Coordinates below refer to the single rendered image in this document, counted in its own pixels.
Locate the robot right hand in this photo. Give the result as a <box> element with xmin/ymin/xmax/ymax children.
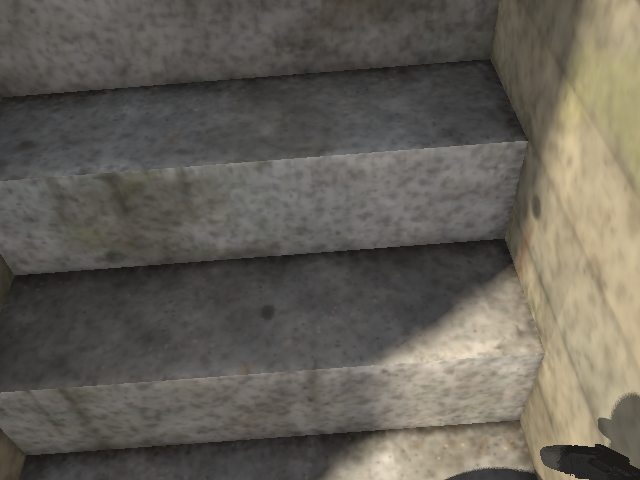
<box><xmin>540</xmin><ymin>444</ymin><xmax>640</xmax><ymax>480</ymax></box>

